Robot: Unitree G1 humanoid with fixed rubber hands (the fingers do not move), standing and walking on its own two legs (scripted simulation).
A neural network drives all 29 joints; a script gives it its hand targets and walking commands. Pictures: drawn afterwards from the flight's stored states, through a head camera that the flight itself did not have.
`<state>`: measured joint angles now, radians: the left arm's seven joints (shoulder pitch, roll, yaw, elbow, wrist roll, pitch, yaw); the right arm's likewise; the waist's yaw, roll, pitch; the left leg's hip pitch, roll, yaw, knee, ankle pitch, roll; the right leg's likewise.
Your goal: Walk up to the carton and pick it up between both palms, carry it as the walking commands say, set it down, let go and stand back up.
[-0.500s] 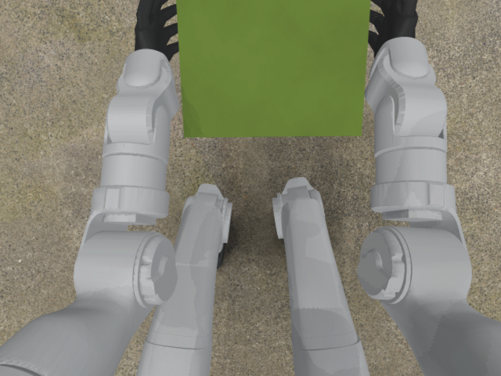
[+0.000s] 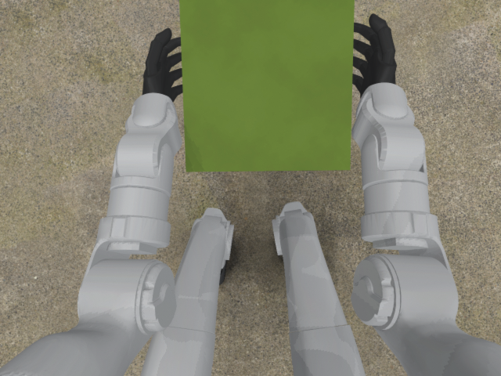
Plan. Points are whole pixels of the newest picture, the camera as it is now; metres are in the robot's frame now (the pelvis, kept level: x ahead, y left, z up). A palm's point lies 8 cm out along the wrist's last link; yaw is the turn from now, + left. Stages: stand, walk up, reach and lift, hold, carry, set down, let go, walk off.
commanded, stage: reach and lift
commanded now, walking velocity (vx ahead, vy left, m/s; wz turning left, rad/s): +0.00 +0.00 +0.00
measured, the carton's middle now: (266, 82) +0.50 -0.03 -0.13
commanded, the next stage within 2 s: none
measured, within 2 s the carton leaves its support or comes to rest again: neither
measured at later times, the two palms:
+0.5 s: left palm (118, 61) +0.46 +0.11 +0.05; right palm (427, 55) +0.45 -0.17 +0.05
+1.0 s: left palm (69, 39) +0.45 +0.12 +0.11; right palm (469, 40) +0.44 -0.16 +0.11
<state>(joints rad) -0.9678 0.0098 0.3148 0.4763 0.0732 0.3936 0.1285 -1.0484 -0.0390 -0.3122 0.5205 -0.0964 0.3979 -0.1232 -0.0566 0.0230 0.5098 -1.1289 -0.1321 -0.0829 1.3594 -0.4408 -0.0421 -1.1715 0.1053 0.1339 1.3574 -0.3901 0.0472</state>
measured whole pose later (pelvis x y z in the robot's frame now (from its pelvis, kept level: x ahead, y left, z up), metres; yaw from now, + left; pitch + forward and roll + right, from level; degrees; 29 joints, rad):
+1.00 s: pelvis +0.13 +0.00 +0.14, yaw +0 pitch +13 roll +0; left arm -0.32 -0.17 0.24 0.51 0.22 0.37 0.07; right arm -0.33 0.15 -0.31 0.48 -0.24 0.35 -0.04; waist -0.05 0.03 -0.10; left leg -0.50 -0.08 -0.15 0.56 -0.28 0.00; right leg -0.54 0.06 0.14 0.56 -0.24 0.01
